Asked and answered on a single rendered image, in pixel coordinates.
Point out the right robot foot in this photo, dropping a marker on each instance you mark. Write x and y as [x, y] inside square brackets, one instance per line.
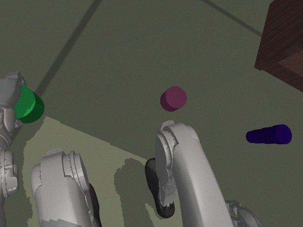
[153, 184]

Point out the bookshelf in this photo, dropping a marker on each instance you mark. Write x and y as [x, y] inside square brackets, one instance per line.
[280, 51]

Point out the left robot foot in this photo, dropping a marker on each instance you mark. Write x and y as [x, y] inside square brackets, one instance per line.
[95, 205]

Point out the left robot hand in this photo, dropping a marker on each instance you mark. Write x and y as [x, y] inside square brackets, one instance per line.
[10, 91]

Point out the left robot arm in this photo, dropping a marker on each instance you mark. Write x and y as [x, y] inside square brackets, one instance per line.
[9, 180]

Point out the right robot hand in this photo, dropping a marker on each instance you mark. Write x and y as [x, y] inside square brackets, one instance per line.
[246, 218]

